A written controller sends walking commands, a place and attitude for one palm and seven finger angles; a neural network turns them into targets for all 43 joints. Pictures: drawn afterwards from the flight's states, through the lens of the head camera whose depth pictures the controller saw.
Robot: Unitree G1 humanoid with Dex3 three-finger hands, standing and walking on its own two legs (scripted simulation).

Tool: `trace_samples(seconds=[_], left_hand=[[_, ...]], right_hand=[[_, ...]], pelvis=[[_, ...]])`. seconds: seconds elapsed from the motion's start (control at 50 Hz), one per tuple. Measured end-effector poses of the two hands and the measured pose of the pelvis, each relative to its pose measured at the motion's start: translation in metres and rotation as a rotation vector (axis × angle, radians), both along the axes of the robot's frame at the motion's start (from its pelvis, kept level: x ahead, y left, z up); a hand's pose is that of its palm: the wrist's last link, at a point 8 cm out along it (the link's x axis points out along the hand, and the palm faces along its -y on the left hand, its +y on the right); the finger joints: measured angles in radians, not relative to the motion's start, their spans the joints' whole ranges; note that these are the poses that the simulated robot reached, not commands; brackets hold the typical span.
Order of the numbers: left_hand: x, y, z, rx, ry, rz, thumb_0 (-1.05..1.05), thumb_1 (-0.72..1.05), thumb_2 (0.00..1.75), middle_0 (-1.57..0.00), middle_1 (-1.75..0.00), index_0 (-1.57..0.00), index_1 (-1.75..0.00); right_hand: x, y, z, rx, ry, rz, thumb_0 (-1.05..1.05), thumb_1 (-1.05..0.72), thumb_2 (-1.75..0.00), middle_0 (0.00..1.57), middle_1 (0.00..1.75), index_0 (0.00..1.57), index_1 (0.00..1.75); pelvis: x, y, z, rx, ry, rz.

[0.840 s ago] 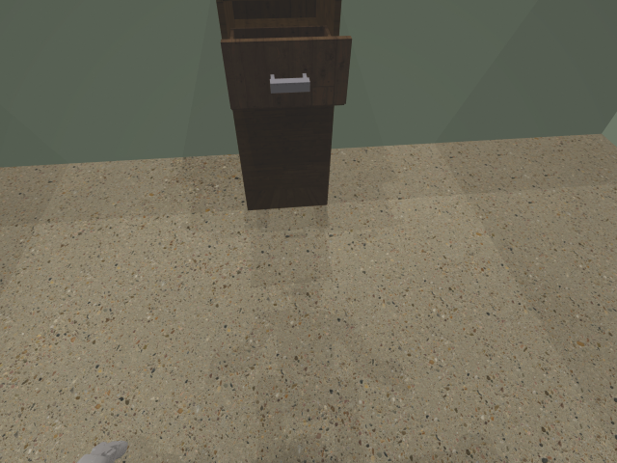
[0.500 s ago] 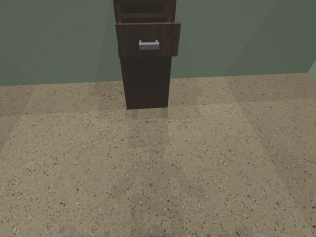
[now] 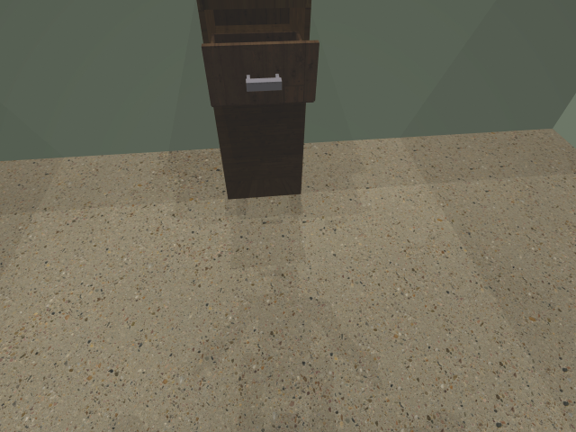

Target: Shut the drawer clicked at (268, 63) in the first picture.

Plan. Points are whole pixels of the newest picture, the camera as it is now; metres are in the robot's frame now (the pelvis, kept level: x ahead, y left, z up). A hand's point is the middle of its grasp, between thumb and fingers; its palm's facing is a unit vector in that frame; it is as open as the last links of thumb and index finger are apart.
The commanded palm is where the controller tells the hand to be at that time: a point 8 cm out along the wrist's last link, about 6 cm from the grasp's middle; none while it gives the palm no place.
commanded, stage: look at it before walking up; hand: left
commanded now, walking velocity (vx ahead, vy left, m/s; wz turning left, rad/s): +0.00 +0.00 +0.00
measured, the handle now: (263, 80) +1.02 +0.13 +0.01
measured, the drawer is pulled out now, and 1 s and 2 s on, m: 0.30 0.30 0.30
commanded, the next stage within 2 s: walk to a spot facing it in 0.60 s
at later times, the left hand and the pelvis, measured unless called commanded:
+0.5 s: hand out of the picture +0.07 +0.24 -0.16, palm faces -0.04 -0.94 -0.33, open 7.4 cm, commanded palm none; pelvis +0.00 +0.00 +0.00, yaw +0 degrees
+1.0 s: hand out of the picture +0.07 +0.20 -0.18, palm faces -0.12 -0.97 -0.23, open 7.4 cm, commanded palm none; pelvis +0.04 -0.01 -0.01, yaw -8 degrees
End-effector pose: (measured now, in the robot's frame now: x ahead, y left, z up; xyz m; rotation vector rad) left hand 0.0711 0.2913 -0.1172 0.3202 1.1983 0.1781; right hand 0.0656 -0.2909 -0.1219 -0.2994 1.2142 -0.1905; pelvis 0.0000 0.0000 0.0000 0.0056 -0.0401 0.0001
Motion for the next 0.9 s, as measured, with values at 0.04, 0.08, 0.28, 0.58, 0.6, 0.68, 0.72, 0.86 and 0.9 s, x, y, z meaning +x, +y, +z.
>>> trace_samples(seconds=[0.04,0.08,0.28,0.58,0.6,0.68,0.72,0.86,0.9], left_hand=[[0.001,-0.001,0.000,-0.001,-0.004,-0.002,0.00,0.90,0.90,-0.21,-0.30,-0.20,-0.30],[0.001,-0.002,0.000,-0.003,-0.007,-0.004,0.00,0.90,0.90,-0.21,-0.30,-0.20,-0.30],[-0.001,-0.005,-0.001,-0.008,-0.004,-0.007,0.00,0.90,0.90,-0.21,-0.30,-0.20,-0.30],[-0.008,-0.003,-0.003,-0.007,0.034,0.000,0.00,0.90,0.90,-0.21,-0.30,-0.20,-0.30],[-0.008,-0.003,-0.003,-0.007,0.034,0.000,0.00,0.90,0.90,-0.21,-0.30,-0.20,-0.30],[-0.005,-0.002,-0.003,-0.007,0.031,0.000,0.00,0.90,0.90,-0.21,-0.30,-0.20,-0.30],[-0.004,-0.002,-0.002,-0.006,0.028,-0.001,0.00,0.90,0.90,-0.21,-0.30,-0.20,-0.30],[-0.006,-0.015,-0.014,-0.044,0.064,0.000,0.00,0.91,0.90,-0.20,-0.30,-0.20,-0.30],[-0.009,-0.022,-0.020,-0.066,0.091,-0.004,0.00,0.91,0.90,-0.20,-0.30,-0.20,-0.30]], right_hand=[[-0.001,0.000,0.000,0.001,0.000,-0.001,0.01,-0.90,-0.90,0.20,0.30,0.20,0.30],[-0.002,0.000,0.000,0.003,-0.001,-0.002,0.01,-0.90,-0.90,0.20,0.30,0.20,0.30],[-0.006,-0.001,0.001,0.002,0.000,-0.004,0.01,-0.90,-0.90,0.20,0.30,0.20,0.30],[-0.005,0.000,0.001,0.001,0.018,-0.007,0.01,-0.90,-0.90,0.20,0.30,0.20,0.30],[-0.004,0.000,0.001,0.001,0.018,-0.007,0.01,-0.90,-0.90,0.20,0.30,0.20,0.30],[0.000,0.000,0.001,0.001,0.012,-0.006,0.01,-0.90,-0.90,0.20,0.30,0.20,0.30],[0.002,0.000,0.002,0.001,0.007,-0.005,0.01,-0.90,-0.90,0.20,0.30,0.20,0.30],[-0.001,0.014,-0.008,0.032,0.004,-0.038,0.01,-0.91,-0.90,0.20,0.30,0.20,0.30],[-0.006,0.019,-0.013,0.051,0.012,-0.064,0.00,-0.91,-0.90,0.20,0.30,0.20,0.30]], pelvis=[[-0.001,0.000,0.000,0.000,0.000,-0.001],[-0.002,-0.001,0.000,0.000,0.000,-0.001],[-0.004,-0.002,0.001,0.000,0.001,-0.003],[0.000,-0.001,0.001,-0.001,0.009,-0.006],[0.000,-0.001,0.001,-0.001,0.009,-0.007],[0.002,-0.001,0.002,-0.001,0.009,-0.007],[0.003,-0.001,0.002,-0.002,0.008,-0.008],[0.015,0.000,-0.004,-0.002,0.013,-0.051],[0.023,0.000,-0.006,-0.002,0.018,-0.070]])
